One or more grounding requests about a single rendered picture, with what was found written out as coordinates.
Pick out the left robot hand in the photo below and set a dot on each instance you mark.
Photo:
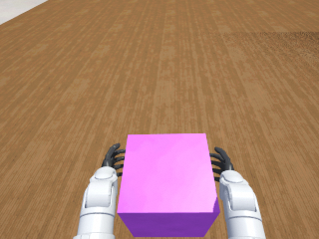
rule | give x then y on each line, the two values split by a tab
110	158

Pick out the robot left forearm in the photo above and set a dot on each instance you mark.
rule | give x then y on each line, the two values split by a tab
98	210

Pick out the carton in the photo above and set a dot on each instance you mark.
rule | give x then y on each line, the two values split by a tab
167	187

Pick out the robot right forearm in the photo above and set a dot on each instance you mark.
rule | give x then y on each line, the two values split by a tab
241	210

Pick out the right robot hand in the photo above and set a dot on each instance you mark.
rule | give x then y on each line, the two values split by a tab
224	162

